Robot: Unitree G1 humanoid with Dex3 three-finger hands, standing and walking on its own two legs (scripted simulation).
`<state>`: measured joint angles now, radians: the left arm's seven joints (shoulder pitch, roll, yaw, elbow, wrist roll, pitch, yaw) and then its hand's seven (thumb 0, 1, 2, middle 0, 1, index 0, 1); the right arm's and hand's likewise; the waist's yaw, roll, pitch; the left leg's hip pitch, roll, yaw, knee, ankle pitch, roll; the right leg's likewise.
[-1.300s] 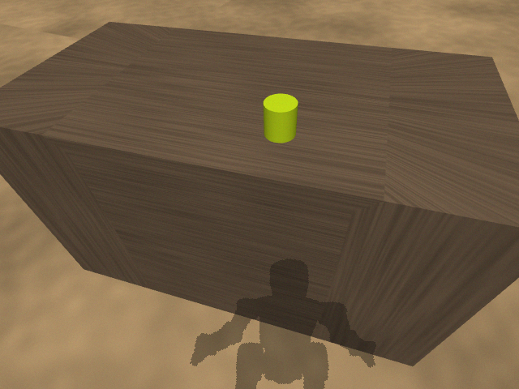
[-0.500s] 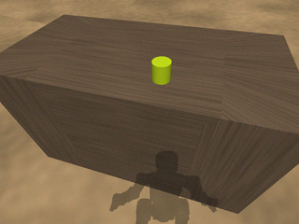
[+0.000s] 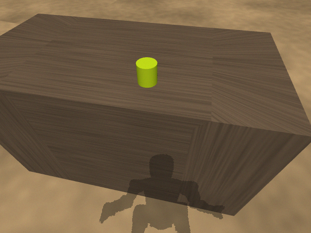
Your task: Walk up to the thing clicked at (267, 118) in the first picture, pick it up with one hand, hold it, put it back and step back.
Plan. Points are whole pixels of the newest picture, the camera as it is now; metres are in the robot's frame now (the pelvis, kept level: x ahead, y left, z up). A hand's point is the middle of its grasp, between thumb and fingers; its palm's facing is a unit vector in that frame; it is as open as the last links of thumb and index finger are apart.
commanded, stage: walk up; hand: left
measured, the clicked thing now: (147, 72) +0.65 +0.07 +0.07
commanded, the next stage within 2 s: none
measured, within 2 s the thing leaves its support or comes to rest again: neither
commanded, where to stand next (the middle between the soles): +0.15 -0.05 m, yaw -12 degrees
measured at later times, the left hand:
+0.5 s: hand (98, 224) +0.20 +0.20 -0.18, palm faces -0.15 -0.92 -0.36, open 7.4 cm
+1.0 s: hand (109, 189) +0.30 +0.18 -0.15, palm faces -0.24 -0.89 -0.39, open 7.4 cm
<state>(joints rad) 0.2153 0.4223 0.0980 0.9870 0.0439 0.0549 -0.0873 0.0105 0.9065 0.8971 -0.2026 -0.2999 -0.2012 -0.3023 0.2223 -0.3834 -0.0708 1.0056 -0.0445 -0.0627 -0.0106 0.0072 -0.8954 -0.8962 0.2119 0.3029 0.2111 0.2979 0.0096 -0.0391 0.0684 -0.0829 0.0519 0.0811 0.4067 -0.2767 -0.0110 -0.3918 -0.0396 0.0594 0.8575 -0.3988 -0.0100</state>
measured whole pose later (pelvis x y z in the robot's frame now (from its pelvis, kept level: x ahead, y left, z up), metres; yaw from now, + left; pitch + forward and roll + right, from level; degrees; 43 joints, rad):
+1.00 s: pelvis +0.12 -0.04 -0.01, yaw -13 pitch -3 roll +0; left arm 0.09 0.39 0.00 0.98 0.00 -0.02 0.01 0.01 0.91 0.90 -0.20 -0.30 -0.20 -0.30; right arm 0.10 -0.38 -0.02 1.00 0.00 0.01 0.02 0.01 -0.90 -0.90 0.21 0.30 0.21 0.30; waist -0.01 0.00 0.10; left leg -0.27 0.04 0.07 0.62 -0.30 0.00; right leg -0.24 0.01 0.08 0.64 -0.34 0.02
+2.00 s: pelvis +0.12 -0.04 +0.00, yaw -15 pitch -3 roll +0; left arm 0.08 0.35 0.01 1.12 0.01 -0.01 0.00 0.01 0.91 0.90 -0.20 -0.30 -0.20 -0.30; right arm 0.06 -0.36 -0.03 1.12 0.00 0.01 0.02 0.01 -0.90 -0.90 0.21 0.30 0.21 0.30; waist -0.01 0.00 0.07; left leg -0.17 0.04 0.10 0.39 -0.18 0.00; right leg -0.15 0.00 0.10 0.39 -0.20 0.03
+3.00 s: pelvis +0.13 -0.03 +0.01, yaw -13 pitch -3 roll +0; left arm 0.14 0.36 -0.01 1.11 0.01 -0.01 0.00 0.01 0.91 0.90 -0.20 -0.30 -0.20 -0.30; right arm 0.10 -0.35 -0.02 1.14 -0.01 0.00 0.02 0.01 -0.90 -0.90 0.21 0.30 0.21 0.30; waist -0.01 -0.01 0.05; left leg -0.13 0.01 0.08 0.34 -0.16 0.01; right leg -0.10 -0.02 0.08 0.33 -0.19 0.04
